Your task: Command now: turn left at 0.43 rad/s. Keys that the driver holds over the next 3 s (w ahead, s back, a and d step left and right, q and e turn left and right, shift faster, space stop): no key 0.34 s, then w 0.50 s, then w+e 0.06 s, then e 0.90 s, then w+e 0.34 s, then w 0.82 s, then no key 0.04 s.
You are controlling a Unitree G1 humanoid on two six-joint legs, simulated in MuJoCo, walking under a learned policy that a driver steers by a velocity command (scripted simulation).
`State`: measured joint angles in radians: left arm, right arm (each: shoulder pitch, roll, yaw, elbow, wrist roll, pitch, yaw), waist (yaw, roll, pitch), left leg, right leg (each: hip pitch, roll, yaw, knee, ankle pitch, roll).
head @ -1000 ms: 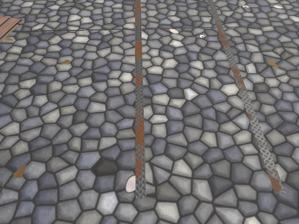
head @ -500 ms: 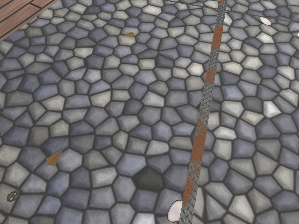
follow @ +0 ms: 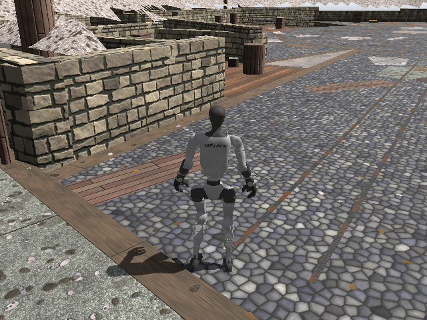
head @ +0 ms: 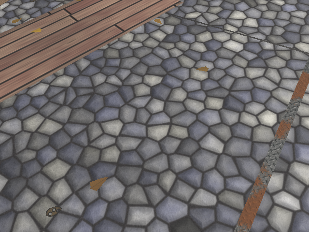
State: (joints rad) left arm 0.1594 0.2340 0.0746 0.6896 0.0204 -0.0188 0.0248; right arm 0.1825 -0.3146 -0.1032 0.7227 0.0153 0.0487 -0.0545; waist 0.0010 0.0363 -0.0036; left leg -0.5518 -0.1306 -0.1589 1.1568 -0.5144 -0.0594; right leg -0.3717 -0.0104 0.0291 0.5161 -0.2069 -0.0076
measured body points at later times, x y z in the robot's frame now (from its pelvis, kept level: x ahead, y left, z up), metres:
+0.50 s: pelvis +0.04 +0.01 +0.00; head +0.04 +0.02 +0.45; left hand +0.13 +0.29 -0.12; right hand +0.16 -0.23 -0.12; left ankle +0.00 +0.13 -0.74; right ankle +0.03 -0.10 -0.71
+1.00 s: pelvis +0.23 -0.04 +0.01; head +0.26 -0.06 +0.46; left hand +0.21 +0.22 -0.11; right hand +0.44 -0.28 -0.09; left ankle +0.41 +0.14 -0.68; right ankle +0.13 -0.12 -0.74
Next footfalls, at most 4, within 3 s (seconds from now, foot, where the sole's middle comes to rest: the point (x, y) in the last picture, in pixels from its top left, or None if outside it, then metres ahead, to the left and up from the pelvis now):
0.26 left None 0.04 0.13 -0.77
0.68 right None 0.17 -0.12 -0.77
1.14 left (154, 226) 0.50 0.08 -0.77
1.54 right None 0.39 -0.17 -0.77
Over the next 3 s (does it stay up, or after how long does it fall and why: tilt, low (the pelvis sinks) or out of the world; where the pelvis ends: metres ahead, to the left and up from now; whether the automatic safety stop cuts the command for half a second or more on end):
stays up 0.77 -0.40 -0.02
